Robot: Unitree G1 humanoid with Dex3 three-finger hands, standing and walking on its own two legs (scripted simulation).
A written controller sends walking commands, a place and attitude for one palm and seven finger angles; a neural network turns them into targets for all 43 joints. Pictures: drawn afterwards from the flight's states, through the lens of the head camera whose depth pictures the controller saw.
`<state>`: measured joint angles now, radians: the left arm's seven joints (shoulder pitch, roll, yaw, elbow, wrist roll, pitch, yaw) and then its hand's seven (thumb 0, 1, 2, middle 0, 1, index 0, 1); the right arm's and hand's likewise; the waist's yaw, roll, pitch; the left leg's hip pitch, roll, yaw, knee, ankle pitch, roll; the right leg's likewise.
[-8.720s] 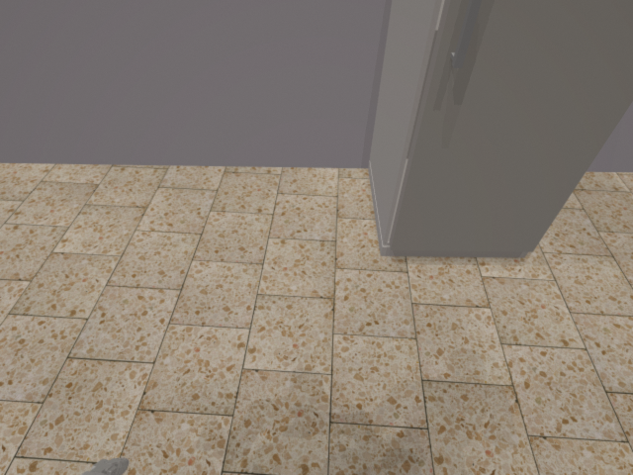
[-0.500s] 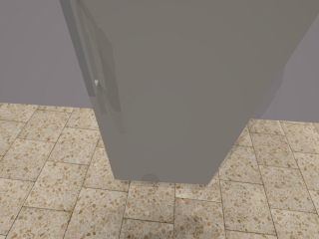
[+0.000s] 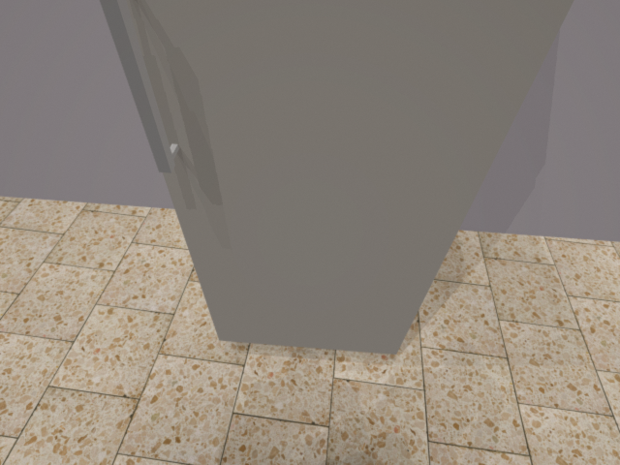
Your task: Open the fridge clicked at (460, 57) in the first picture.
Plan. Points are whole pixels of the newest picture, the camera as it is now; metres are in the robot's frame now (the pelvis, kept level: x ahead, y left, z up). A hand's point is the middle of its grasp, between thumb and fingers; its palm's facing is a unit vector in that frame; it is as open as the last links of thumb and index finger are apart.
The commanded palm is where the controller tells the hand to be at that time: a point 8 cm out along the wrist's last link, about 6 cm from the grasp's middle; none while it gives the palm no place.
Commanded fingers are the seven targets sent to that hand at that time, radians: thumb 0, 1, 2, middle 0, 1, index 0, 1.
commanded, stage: come to a stop and stand still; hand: left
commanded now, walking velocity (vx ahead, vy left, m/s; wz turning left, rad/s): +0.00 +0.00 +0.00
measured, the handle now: (148, 87) +0.55 +0.28 +0.20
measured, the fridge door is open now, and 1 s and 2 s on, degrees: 0 0 0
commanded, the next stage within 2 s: look again from close up in 0.70 s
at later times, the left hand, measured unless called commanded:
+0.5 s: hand out of the picture -0.02 +0.19 -0.17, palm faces +0.02 -0.98 -0.20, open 7.4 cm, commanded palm none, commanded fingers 0.00 0.90 0.90 -0.20 -0.30 -0.20 -0.30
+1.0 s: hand out of the picture +0.02 +0.19 -0.17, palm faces +0.01 -0.98 -0.20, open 7.3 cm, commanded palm none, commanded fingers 0.00 0.90 0.90 -0.20 -0.30 -0.20 -0.30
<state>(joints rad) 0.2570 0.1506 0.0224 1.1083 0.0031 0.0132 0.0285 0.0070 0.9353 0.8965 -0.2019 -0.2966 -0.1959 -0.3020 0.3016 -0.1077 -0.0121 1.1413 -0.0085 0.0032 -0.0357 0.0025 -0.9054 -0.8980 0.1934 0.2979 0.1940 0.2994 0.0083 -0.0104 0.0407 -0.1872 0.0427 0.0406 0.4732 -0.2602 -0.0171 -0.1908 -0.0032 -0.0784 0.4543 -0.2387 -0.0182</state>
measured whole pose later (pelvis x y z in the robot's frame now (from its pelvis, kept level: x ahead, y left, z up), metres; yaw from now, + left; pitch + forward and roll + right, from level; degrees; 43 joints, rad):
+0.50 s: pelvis -0.01 +0.02 +0.00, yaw +0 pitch -2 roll +0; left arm 0.33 0.13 -0.01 1.12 0.02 -0.02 0.03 0.00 0.91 0.90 -0.20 -0.30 -0.20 -0.30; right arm 0.33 -0.15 0.00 1.06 -0.02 -0.02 -0.02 0.01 -0.91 -0.90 0.19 0.30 0.19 0.30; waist -0.01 0.04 -0.01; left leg -0.23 0.01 0.06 0.52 -0.27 0.01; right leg -0.23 -0.03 -0.06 0.51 -0.25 0.00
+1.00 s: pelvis +0.01 +0.01 +0.00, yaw -1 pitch -1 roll +1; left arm 0.27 0.15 0.00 1.10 0.02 -0.02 0.02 0.01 0.92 0.90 -0.20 -0.30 -0.20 -0.30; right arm 0.29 -0.17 0.01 1.10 -0.01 -0.03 -0.03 0.00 -0.90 -0.90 0.19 0.30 0.19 0.30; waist 0.00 0.01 0.03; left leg -0.17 0.00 0.07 0.45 -0.26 0.01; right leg -0.21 -0.04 -0.05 0.49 -0.26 0.00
